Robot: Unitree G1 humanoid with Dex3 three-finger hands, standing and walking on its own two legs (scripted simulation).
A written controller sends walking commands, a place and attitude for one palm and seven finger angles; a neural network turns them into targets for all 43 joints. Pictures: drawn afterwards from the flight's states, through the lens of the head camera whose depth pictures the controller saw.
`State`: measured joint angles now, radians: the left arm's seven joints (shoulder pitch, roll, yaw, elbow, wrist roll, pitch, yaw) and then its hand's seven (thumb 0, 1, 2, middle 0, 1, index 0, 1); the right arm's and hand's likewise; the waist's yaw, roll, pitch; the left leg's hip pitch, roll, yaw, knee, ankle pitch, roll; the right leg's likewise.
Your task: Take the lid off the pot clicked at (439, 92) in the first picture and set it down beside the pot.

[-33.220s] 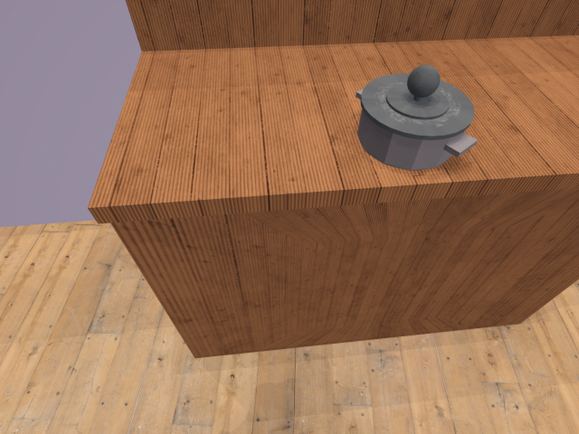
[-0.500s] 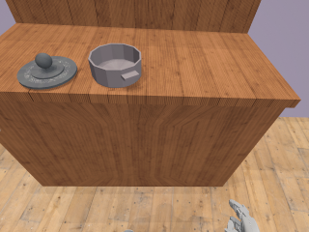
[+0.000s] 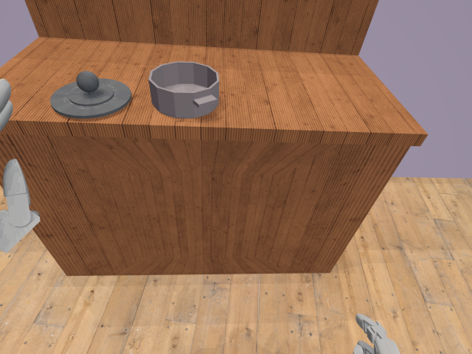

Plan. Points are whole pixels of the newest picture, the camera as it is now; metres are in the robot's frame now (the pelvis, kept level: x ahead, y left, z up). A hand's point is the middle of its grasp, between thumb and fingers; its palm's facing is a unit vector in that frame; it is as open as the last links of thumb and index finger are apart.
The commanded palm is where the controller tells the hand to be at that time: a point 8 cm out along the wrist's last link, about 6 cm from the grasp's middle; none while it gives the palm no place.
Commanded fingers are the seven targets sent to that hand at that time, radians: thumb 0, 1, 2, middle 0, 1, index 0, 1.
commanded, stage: stop stepping back and stand still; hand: left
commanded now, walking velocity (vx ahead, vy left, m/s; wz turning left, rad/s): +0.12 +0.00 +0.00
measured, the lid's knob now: (87, 81) +0.68 +0.41 +0.12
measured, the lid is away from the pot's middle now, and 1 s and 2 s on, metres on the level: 0.24 0.24 0.24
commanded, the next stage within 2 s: let the arm hang, fingers relaxed in 1.70 s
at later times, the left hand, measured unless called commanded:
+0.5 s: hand out of the picture +0.08 +0.23 +0.30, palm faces +0.55 -0.77 -0.31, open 7.4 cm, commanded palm +0.04 +0.29 +0.28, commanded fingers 0.00 0.90 0.90 -0.20 -0.30 -0.20 -0.30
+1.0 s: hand out of the picture -0.10 +0.20 -0.18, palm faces +0.19 -0.96 -0.19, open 6.8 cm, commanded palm none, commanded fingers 0.00 0.90 0.90 -0.20 -0.30 -0.20 -0.30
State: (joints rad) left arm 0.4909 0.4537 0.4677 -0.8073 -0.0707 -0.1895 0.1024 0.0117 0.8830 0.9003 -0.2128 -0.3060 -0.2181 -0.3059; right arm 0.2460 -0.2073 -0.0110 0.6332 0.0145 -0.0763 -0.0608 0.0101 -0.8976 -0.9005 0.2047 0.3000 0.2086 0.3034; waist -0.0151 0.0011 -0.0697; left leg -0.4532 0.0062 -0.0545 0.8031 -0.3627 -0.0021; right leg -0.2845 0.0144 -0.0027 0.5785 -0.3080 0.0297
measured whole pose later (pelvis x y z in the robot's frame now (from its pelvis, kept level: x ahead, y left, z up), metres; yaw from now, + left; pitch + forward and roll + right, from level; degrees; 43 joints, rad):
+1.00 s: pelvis -0.11 +0.01 -0.01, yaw +8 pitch +1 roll -1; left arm 0.37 0.20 0.07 0.83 0.02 0.06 0.01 -0.05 1.03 0.90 -0.21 -0.30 -0.21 -0.30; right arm 0.39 -0.23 -0.05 0.87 -0.03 0.03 0.00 0.01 -0.90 -0.90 0.20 0.30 0.21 0.30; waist -0.03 -0.04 -0.01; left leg -0.36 0.08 -0.02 0.66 -0.33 -0.01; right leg -0.35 -0.02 -0.10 0.72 -0.42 -0.02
